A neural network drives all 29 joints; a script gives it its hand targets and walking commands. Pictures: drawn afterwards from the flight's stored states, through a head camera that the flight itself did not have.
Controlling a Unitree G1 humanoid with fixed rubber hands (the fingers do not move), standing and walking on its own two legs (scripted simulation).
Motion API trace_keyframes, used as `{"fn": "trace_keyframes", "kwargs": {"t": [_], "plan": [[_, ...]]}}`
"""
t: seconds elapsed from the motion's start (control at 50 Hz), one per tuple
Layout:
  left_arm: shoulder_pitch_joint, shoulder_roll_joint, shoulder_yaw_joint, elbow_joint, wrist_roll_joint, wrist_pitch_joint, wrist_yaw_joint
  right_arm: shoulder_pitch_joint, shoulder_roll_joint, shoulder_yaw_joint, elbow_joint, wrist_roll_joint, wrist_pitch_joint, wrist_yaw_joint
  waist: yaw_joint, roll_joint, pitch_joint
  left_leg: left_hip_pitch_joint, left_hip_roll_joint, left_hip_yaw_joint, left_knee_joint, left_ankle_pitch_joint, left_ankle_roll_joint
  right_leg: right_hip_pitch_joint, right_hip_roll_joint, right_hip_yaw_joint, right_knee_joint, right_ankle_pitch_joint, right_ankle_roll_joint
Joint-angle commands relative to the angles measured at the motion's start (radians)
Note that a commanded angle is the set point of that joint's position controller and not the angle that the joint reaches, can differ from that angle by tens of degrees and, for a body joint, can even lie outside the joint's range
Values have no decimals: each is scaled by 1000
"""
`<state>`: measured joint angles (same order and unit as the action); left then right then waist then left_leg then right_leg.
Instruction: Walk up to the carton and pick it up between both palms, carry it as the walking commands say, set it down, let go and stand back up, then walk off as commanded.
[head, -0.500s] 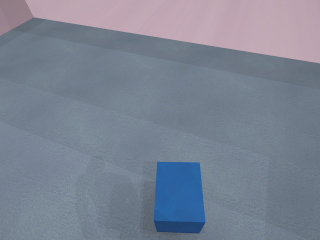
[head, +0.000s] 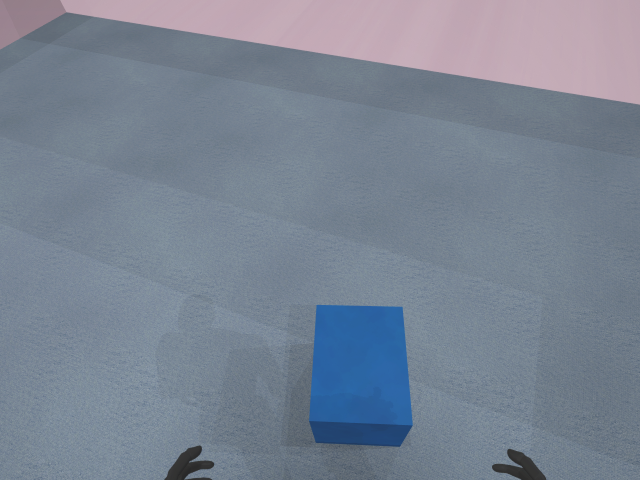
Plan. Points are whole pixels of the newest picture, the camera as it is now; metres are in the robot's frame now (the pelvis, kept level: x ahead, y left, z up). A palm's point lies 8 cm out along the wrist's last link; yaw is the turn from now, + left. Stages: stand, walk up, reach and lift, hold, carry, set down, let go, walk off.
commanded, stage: reach and lift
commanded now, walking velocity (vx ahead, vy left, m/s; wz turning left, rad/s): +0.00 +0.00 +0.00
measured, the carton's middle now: (358, 376) +0.45 -0.02 -0.63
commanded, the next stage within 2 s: none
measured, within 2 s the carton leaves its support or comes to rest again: neither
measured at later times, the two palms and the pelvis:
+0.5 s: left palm (212, 475) +0.16 +0.20 -0.15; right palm (529, 468) +0.18 -0.24 -0.16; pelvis -0.06 -0.03 -0.05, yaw +1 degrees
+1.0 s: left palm (257, 368) +0.32 +0.17 -0.19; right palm (484, 372) +0.32 -0.22 -0.19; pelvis -0.09 -0.03 -0.09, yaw +2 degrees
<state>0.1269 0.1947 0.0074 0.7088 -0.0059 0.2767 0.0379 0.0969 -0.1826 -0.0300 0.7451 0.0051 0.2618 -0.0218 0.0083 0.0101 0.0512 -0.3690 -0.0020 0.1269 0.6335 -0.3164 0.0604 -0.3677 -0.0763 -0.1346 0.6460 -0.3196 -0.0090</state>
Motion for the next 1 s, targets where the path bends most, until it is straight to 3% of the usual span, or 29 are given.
{"fn": "trace_keyframes", "kwargs": {"t": [0.0,0.02,0.04,0.06,0.08,0.1,0.18,0.2,0.22,0.26,0.28,0.3,0.34,0.42,0.46,0.5,0.58,0.64,0.66,0.68,0.72,0.74,0.76,0.82,0.9,0.92,0.94,0.96,0.98], "plan": [[-50,130,-8,-90,-77,259,-21,-24,-197,-4,-155,-9,257,9,-55,-47,-82,-24,60,-154,-50,85,-31,-121,51,134,-30,78,-78],[1,102,-24,-65,-75,289,-23,20,-187,7,-141,-13,289,15,-68,-63,-83,-9,57,-169,-17,188,-27,-155,64,147,-23,135,-82],[21,117,15,-96,-60,311,-21,33,-159,-13,-181,-21,307,9,-36,-85,-174,16,38,-185,11,311,-21,-131,56,172,-23,210,-76],[21,124,29,-79,-48,317,-27,9,-136,7,-162,-12,319,6,-5,-30,-135,-9,16,-183,-2,319,-18,-118,51,179,-37,228,-71],[64,152,66,-86,-19,303,-39,20,-101,4,-204,-22,302,15,22,-81,-202,90,17,-209,3,469,-9,-112,61,176,-32,287,-54],[18,135,62,-129,-9,285,-42,26,-76,11,-203,-28,292,14,16,-29,-227,64,17,-201,-14,462,-14,-77,70,179,-28,309,-44],[-81,97,91,-208,9,160,-62,-69,-75,-38,-274,-92,166,35,-14,-68,-295,-8,10,-213,116,582,-3,-203,80,185,89,388,-31],[-146,89,82,-217,-6,139,-71,-91,-63,-32,-268,-71,142,31,-33,-25,-295,-43,6,-210,142,558,-5,-233,67,199,100,405,-27],[-163,77,85,-221,-7,112,-78,-136,-43,-8,-286,-53,112,36,-7,-17,-313,-54,1,-213,182,556,-4,-267,64,201,133,381,-26],[-172,120,139,-205,15,78,-79,-170,-84,-82,-315,-49,76,24,-28,-34,-394,-82,16,-226,211,542,-11,-286,67,202,174,375,-19],[-187,130,137,-235,2,60,-82,-221,-79,-62,-386,-30,59,26,10,-48,-454,-82,15,-216,246,526,-13,-295,77,186,206,361,-13],[-200,107,132,-244,8,52,-74,-209,-76,-88,-353,-20,49,28,-18,-31,-451,-98,28,-221,249,532,-19,-330,79,180,221,341,-17],[-332,104,133,-314,-26,43,-82,-282,-58,-81,-439,-4,58,18,-23,-75,-494,-149,11,-188,266,320,-5,-294,79,185,227,241,-15],[-468,164,165,-323,-32,89,-77,-360,-53,-117,-419,4,118,-8,-21,-90,-411,-305,3,-145,243,38,7,-264,63,198,211,15,0],[-594,225,203,-316,-20,127,-73,-519,-42,-95,-416,42,162,-19,28,-109,-348,-372,-1,-130,251,-106,25,-280,54,217,197,-186,15],[-684,242,183,-235,-49,165,-82,-613,-37,-97,-367,61,197,-43,2,-134,-297,-370,-2,-122,250,-177,22,-312,29,257,153,-321,9],[-765,248,194,-70,-30,206,-91,-736,8,-80,-209,39,262,-64,23,-140,-226,-426,-13,-108,311,-179,11,-411,6,290,141,-449,-10],[-896,268,249,-25,-2,190,-97,-775,22,-106,-98,21,269,-87,-17,-171,-228,-462,-17,-118,341,-133,3,-452,-6,340,130,-433,-6],[-954,256,240,-28,-12,182,-96,-887,3,-138,-126,28,258,-91,-6,-113,-311,-490,-16,-120,335,-160,8,-418,15,319,176,-413,-9],[-950,267,255,9,13,168,-93,-906,-1,-148,-92,20,247,-95,-2,-168,-281,-510,-16,-117,344,-139,7,-430,21,300,181,-382,-1],[-1001,207,225,66,13,150,-83,-935,13,-166,-12,23,213,-90,-52,-85,-240,-464,-20,-133,326,-136,-2,-532,29,272,193,-334,-15],[-1038,236,245,60,23,148,-78,-978,5,-167,-27,29,211,-95,-22,-73,-294,-492,-18,-139,332,-147,0,-506,35,265,216,-311,-11],[-1100,221,229,35,4,129,-81,-956,-1,-192,15,29,192,-96,-64,-48,-312,-491,-16,-134,339,-165,-4,-522,44,253,228,-313,-17],[-1224,254,285,-5,29,64,-59,-1081,25,-200,-27,22,131,-102,-27,-72,-436,-528,-13,-136,363,-102,13,-508,66,244,281,-194,2],[-1294,284,243,28,-33,17,-46,-1218,-59,-197,-77,34,71,-124,-38,-109,-675,-592,-21,-140,379,-26,8,-422,79,226,337,-31,24],[-1298,362,296,44,-4,11,-41,-1223,-77,-191,-99,39,74,-131,4,-110,-753,-629,-21,-133,383,-25,6,-361,77,243,334,-10,25],[-1290,361,292,77,3,1,-34,-1212,-78,-229,-72,38,59,-138,-20,-89,-781,-627,-23,-150,376,34,5,-358,80,237,346,93,26],[-1287,375,298,90,-14,-9,-28,-1226,-92,-212,-98,54,50,-143,2,-139,-874,-643,-27,-131,398,42,4,-334,81,247,339,87,40],[-1252,325,274,91,-37,-10,-15,-1169,-115,-239,-17,19,40,-142,-54,-132,-839,-594,-26,-159,378,57,-10,-393,99,198,371,115,22]]}}
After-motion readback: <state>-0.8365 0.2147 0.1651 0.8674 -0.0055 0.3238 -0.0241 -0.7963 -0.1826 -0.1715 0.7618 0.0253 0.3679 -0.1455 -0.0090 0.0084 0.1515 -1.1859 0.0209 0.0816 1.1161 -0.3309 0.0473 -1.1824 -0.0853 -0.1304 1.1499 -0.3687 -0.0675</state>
